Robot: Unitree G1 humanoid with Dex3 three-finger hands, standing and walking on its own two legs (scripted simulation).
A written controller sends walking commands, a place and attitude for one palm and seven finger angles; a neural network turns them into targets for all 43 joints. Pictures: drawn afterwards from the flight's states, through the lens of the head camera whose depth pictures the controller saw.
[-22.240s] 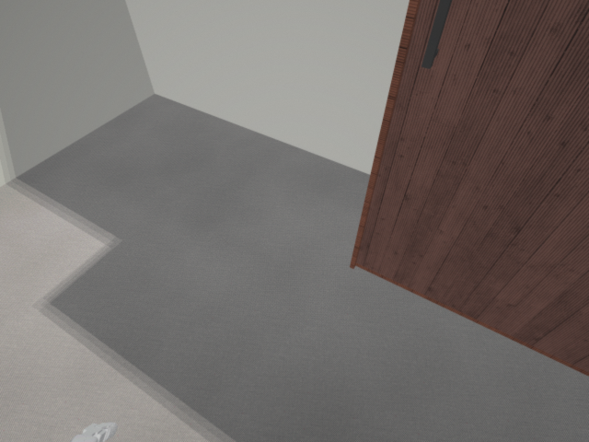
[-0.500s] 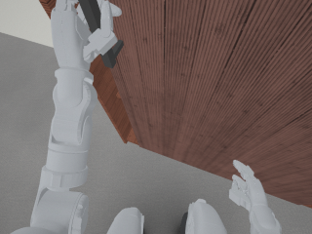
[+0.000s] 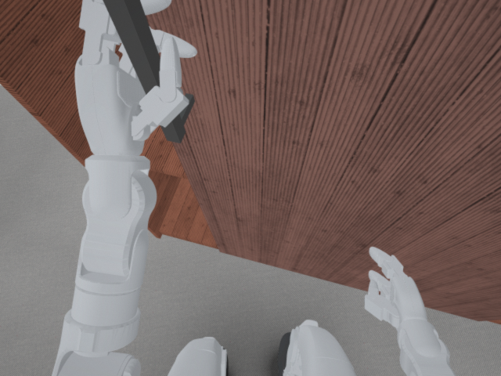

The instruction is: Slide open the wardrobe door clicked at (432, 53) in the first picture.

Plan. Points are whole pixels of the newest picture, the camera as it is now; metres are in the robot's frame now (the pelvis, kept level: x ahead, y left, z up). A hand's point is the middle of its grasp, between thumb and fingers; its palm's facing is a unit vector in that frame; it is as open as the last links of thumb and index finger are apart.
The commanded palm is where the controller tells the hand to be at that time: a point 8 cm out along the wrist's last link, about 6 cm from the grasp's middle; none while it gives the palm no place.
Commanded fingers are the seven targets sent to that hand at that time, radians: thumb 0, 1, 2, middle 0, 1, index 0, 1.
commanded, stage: step sideways, sliding the door along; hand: left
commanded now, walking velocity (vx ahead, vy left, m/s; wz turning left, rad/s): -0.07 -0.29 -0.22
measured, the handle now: (148, 24) +0.40 +0.15 +0.27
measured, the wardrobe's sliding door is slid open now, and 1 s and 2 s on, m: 0.26 0.43 0.43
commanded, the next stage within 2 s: stop walking and hold the door there in 0.64 s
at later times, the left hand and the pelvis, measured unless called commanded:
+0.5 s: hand (364, 131) +0.34 -0.04 +0.23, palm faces +0.03 -1.00 -0.05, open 6.0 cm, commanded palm +0.31 -0.03 +0.24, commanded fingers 0.00 0.90 0.90 -0.45 -1.40 -0.45 -1.40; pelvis -0.06 -0.13 +0.00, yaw -7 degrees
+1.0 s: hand (360, 124) +0.34 -0.04 +0.23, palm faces +0.39 -0.89 -0.22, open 5.7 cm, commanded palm +0.30 -0.01 +0.21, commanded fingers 0.00 0.90 0.90 -0.45 -1.40 -0.45 -1.40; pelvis -0.10 -0.26 +0.00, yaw -10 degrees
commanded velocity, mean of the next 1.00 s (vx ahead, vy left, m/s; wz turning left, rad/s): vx -0.02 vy -0.12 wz -0.03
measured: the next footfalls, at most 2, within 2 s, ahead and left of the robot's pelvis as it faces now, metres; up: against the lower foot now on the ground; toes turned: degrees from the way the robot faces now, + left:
right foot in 0.26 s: +0.04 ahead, -0.24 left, +0.00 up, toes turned -11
left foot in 0.48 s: -0.01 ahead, -0.01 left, +0.00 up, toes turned +2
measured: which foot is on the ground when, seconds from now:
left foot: down 0.00-0.28, up 0.30-0.46, down 0.48-0.80, up 0.82-1.00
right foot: up 0.00-0.24, down 0.26-0.48, up 0.50-0.78, down 0.80-1.00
